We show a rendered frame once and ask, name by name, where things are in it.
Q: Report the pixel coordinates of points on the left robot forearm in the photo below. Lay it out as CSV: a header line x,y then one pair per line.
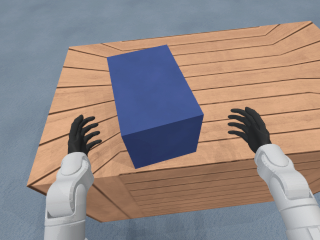
x,y
66,199

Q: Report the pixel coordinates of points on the carton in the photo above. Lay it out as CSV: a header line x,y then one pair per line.
x,y
158,115

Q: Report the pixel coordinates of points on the left robot hand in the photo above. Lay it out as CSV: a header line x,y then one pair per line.
x,y
77,140

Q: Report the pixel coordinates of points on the right robot hand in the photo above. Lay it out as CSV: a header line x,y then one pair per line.
x,y
256,134

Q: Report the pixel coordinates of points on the right robot forearm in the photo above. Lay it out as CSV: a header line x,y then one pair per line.
x,y
290,190

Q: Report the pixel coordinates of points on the pedestal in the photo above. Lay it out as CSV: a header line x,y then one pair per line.
x,y
272,69

